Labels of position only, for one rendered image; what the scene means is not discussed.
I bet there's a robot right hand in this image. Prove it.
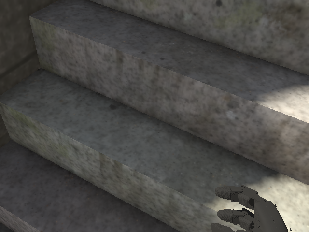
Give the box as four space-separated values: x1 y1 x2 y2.
211 185 292 232

